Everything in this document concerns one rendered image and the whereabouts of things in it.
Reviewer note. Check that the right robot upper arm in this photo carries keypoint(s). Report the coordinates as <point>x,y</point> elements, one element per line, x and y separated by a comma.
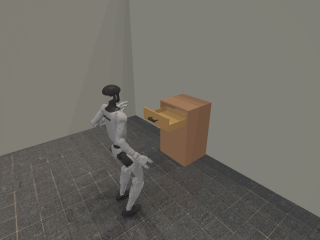
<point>121,120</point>

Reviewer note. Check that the drawer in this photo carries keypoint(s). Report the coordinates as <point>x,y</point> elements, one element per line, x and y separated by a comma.
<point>168,118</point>

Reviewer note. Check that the robot left forearm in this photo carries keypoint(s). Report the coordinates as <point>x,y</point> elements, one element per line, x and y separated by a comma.
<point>102,120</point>

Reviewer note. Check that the robot left thigh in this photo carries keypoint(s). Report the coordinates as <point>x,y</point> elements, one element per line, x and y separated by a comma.
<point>125,170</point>

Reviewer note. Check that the robot right forearm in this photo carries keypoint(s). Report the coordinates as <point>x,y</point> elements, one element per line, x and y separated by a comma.
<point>128,150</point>

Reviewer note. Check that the robot right hand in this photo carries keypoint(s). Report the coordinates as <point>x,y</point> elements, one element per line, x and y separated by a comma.
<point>143,160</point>

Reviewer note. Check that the robot left hand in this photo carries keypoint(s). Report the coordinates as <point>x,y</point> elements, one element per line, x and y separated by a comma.
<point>122,105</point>

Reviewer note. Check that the left robot upper arm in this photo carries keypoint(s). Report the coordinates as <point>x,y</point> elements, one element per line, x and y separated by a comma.
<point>100,115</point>

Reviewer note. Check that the robot left foot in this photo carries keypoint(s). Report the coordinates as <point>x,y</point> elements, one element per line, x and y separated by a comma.
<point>120,197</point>

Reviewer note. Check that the handle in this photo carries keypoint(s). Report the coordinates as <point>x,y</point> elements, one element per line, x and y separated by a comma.
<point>150,118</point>

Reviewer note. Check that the cabinet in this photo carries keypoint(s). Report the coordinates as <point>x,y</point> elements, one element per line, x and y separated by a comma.
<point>187,143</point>

